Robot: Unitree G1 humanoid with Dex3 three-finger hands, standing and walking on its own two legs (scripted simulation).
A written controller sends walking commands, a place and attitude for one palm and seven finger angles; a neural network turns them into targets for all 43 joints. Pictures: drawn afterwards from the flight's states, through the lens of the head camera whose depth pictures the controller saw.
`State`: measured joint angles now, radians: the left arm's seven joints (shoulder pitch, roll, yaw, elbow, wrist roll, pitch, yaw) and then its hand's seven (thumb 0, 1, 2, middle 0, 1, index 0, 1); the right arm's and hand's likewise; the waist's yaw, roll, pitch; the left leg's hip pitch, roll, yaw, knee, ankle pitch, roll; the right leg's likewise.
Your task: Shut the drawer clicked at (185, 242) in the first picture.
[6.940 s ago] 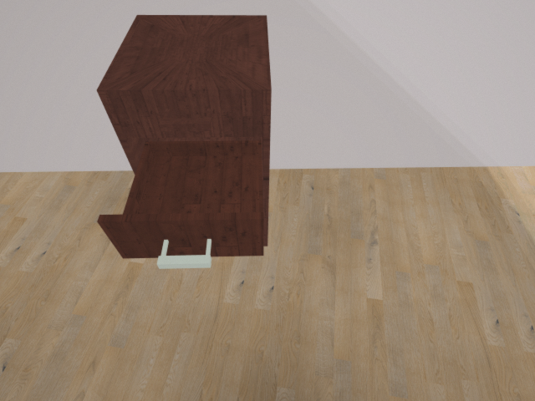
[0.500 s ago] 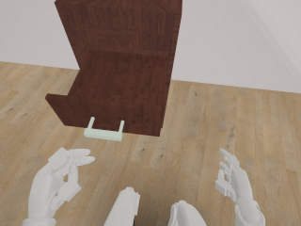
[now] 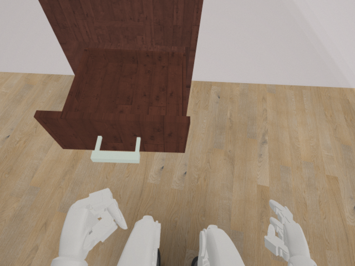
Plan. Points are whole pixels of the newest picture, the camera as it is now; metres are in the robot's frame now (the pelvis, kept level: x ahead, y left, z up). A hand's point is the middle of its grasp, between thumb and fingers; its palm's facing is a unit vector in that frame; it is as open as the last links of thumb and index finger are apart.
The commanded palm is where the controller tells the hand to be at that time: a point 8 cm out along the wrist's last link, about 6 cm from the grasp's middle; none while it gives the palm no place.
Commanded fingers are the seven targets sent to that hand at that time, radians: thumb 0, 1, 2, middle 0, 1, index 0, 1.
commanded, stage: raise the hand and make a fist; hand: left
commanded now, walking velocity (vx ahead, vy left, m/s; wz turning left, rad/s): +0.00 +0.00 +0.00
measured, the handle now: (117, 148) +0.41 +0.19 -0.09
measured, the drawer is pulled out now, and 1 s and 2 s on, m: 0.29 0.29 0.29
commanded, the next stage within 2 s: bring the fist close to the handle in 0.80 s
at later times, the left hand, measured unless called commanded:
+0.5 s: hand (109, 214) +0.22 +0.15 +0.02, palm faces +0.08 -1.00 -0.01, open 3.3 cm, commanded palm +0.19 +0.19 +0.02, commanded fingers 0.00 0.90 0.90 -1.40 -1.60 -1.40 -1.60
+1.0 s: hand (121, 217) +0.22 +0.13 +0.01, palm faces -0.01 -1.00 -0.02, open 3.3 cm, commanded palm +0.20 +0.19 +0.00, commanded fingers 0.00 0.90 0.90 -1.40 -1.60 -1.40 -1.60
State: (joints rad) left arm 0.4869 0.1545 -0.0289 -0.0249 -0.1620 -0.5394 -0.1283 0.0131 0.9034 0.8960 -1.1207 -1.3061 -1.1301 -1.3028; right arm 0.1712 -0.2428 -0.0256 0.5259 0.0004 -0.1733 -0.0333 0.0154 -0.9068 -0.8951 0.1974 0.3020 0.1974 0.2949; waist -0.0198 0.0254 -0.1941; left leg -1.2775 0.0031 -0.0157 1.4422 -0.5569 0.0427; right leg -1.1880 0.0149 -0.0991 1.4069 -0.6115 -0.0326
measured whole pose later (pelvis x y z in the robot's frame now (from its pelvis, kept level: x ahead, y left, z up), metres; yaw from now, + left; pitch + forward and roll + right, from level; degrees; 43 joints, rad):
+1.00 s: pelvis +0.01 -0.02 -0.02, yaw +0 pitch +25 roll -3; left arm 0.49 0.17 0.00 -0.04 -0.15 -0.54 -0.12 0.01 0.90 0.90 -1.39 -1.60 -1.40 -1.60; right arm 0.14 -0.21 0.00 0.48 0.00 -0.10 -0.02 0.01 -0.91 -0.89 0.20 0.30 0.20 0.30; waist -0.01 0.02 -0.23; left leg -1.34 0.01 -0.04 1.51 -0.61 0.01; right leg -1.25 0.03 -0.12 1.48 -0.67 -0.07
